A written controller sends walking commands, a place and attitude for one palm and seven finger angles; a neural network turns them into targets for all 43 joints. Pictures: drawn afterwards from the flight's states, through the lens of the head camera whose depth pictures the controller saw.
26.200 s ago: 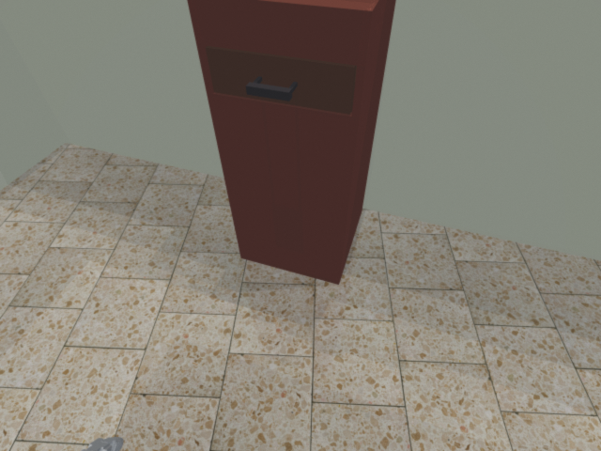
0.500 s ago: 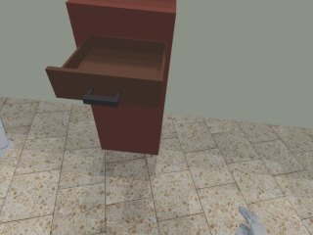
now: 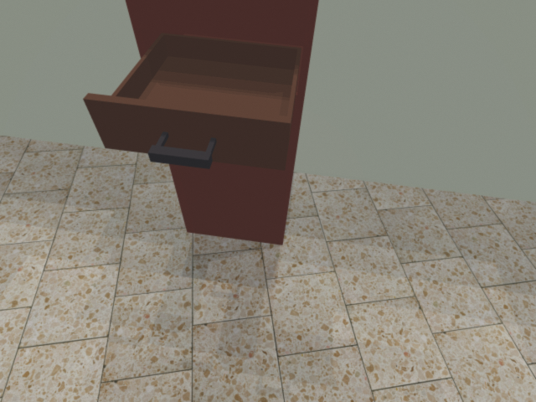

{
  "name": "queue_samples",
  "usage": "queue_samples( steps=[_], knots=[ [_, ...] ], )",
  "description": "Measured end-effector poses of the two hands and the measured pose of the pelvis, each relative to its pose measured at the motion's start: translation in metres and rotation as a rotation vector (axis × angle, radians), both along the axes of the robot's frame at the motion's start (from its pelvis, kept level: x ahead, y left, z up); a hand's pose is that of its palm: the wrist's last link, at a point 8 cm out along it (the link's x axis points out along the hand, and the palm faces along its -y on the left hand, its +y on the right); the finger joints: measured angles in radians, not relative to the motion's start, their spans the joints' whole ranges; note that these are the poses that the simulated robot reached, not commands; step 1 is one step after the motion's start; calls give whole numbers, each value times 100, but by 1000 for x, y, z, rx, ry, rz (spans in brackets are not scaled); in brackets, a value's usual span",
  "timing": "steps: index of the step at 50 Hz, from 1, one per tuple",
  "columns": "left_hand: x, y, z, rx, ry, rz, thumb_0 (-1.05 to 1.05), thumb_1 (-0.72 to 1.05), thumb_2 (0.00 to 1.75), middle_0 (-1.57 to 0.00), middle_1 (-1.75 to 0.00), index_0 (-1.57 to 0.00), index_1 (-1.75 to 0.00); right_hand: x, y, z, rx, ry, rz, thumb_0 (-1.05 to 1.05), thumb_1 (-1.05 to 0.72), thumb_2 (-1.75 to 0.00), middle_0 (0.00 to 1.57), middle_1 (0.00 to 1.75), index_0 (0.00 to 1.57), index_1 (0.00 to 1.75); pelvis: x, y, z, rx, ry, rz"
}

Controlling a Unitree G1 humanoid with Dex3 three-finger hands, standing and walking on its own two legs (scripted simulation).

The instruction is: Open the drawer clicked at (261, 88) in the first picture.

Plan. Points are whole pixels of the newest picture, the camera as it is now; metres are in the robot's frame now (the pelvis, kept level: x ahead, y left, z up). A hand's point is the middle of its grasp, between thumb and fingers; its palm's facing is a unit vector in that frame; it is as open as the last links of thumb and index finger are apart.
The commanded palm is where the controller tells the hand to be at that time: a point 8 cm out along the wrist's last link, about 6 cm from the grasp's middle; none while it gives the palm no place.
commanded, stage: let the arm hang, fingers relaxed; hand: left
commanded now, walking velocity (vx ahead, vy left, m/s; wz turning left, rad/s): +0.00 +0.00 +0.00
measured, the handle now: (184, 148) +0.53 +0.19 +0.05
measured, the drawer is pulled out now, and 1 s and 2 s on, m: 0.30 0.30 0.30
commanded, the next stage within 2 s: look to check the result in 0.74 s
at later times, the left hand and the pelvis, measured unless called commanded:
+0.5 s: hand out of the picture +0.00 +0.17 -0.17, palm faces +0.00 -0.98 -0.19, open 7.4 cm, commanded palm none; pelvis +0.00 +0.00 +0.01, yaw -1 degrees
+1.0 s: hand out of the picture +0.00 +0.15 -0.17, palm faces +0.00 -0.98 -0.21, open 7.4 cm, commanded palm none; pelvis +0.01 -0.01 +0.01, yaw -1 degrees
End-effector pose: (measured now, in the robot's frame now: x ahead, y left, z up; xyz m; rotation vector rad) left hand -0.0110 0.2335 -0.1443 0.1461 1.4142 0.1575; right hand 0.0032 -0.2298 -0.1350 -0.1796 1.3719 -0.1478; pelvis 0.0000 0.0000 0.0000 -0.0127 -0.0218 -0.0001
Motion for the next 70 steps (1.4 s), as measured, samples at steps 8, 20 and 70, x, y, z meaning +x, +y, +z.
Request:
queue_samples(
  steps=[8, 20, 70],
  knots=[
    [-80, 11, 19, 39, 234, 40, 0, 95, 90, -20, -30, -20, -30, -44, 10, -3, 24, 153, -48, 1, -90, -90, 20, 30, 20, 30, 0, 4, 6, 2, -3, -5],
    [-29, -8, 12, 20, 89, -3, 0, 91, 90, -20, -30, -20, -30, -27, 33, -15, 97, 76, -69, 0, -90, -90, 20, 30, 20, 30, -2, 4, 6, 12, -17, -16],
    [37, -39, 11, 17, 7, -19, 0, 91, 90, -20, -30, -20, -30, 10, -7, -12, 56, 59, -78, 0, -91, -90, 20, 30, 20, 30, 26, -24, 8, 18, -5, -20]
  ],
)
